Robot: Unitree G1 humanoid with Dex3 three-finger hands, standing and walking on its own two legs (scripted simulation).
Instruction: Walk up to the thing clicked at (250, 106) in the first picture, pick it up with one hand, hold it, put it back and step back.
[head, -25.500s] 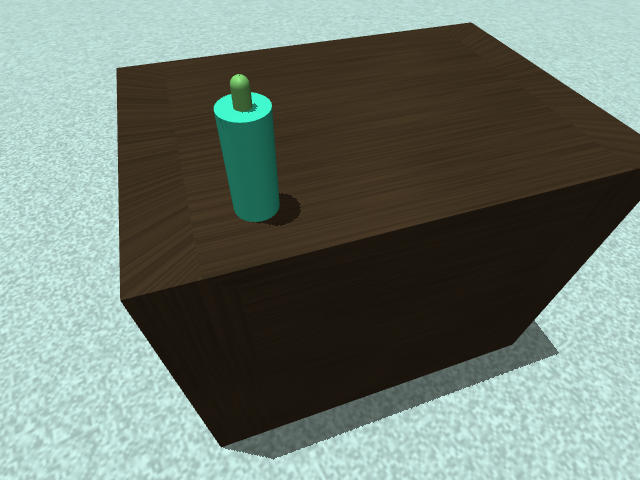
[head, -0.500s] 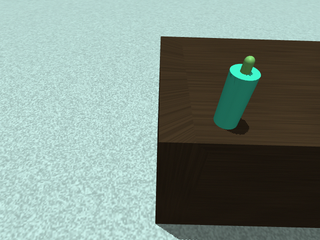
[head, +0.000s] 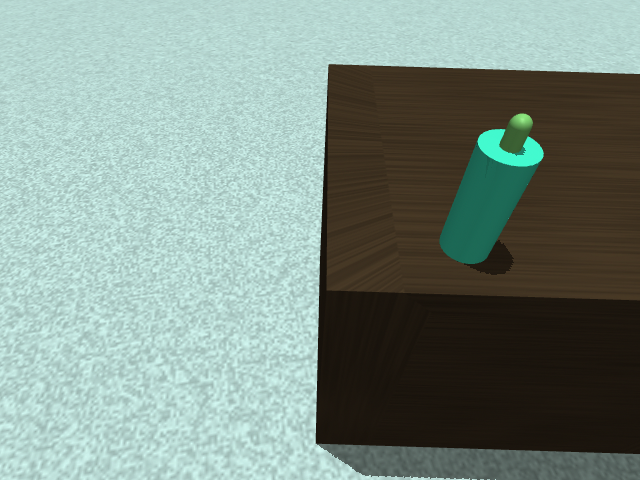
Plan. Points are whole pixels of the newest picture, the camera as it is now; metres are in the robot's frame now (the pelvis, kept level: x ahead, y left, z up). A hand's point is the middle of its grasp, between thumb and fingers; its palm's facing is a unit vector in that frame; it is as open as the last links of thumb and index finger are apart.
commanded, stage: home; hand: right
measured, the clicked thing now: (489, 190) +0.44 -0.23 +0.13
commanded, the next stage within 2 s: stand in 0.34 s
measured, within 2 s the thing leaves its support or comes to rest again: neither
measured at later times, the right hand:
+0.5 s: hand out of the picture +0.08 -0.26 -0.15, palm faces -0.04 +0.93 -0.36, open 17.3 cm
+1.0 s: hand out of the picture +0.08 -0.26 -0.16, palm faces -0.04 +0.93 -0.35, open 8.0 cm
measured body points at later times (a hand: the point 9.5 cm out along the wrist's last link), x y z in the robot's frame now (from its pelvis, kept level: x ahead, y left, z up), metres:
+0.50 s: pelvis +0.01 +0.00 +0.00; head +0.01 +0.00 +0.45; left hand +0.07 +0.31 -0.13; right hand +0.08 -0.31 -0.13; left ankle +0.00 +0.15 -0.74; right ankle +0.03 -0.14 -0.74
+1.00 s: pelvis +0.01 +0.00 +0.00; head +0.01 +0.00 +0.45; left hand +0.07 +0.30 -0.13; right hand +0.08 -0.31 -0.13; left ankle +0.00 +0.15 -0.74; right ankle +0.03 -0.14 -0.74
